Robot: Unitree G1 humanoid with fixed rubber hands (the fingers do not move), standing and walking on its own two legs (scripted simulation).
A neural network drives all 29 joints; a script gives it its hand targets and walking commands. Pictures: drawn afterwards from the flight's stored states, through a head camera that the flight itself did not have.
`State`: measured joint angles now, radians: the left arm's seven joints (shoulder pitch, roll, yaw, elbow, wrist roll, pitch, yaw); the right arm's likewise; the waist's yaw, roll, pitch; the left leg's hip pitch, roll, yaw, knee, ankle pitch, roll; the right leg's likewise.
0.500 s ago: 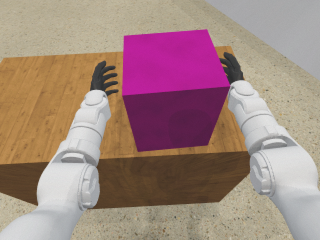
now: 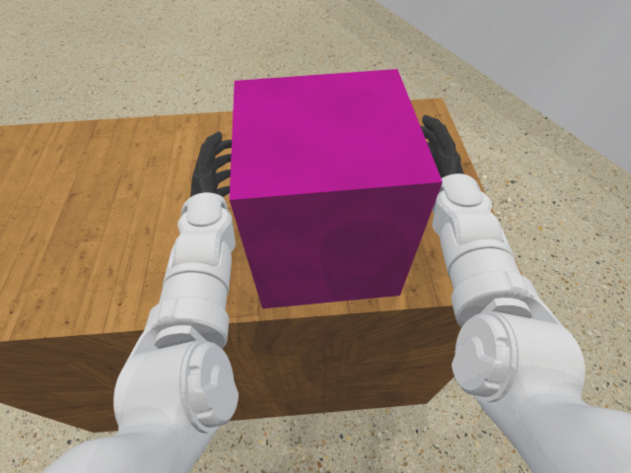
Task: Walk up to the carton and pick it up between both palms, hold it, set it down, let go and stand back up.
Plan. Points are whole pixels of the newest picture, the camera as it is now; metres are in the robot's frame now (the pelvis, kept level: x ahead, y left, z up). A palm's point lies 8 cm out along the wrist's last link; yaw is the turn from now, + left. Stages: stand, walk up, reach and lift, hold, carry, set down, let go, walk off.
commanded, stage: reach and lift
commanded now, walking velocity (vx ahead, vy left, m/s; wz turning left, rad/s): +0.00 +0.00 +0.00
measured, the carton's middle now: (324, 198) +0.47 -0.03 +0.06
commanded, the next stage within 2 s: none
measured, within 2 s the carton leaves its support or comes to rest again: leaves its support in 1.54 s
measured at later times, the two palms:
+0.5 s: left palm (207, 204) +0.44 +0.13 +0.09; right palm (442, 183) +0.45 -0.18 +0.10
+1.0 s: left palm (207, 204) +0.44 +0.13 +0.09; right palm (442, 183) +0.45 -0.18 +0.10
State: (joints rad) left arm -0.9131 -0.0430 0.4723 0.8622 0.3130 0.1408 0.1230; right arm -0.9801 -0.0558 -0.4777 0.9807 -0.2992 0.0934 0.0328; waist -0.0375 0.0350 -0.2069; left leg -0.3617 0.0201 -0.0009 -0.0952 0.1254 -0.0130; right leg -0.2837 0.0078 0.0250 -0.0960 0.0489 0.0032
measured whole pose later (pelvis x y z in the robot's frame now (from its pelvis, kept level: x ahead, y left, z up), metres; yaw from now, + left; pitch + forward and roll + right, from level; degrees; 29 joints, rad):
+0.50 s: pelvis +0.02 -0.01 +0.00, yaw +2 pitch +14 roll +0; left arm -0.77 -0.09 0.53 0.75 0.32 0.09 0.04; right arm -0.82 0.05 -0.48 0.80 -0.37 0.05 0.03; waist -0.05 0.05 -0.16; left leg -0.24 0.03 -0.03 -0.09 0.08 -0.03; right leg -0.15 0.02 -0.02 -0.09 -0.01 -0.01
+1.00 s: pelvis +0.02 -0.01 +0.00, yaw +2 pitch +15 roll +0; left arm -0.78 -0.10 0.52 0.78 0.33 0.07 0.05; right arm -0.82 0.03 -0.50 0.81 -0.37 0.04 0.04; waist -0.05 0.04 -0.18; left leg -0.27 0.02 -0.03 -0.09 0.09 -0.02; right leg -0.18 0.01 -0.02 -0.09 0.00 -0.01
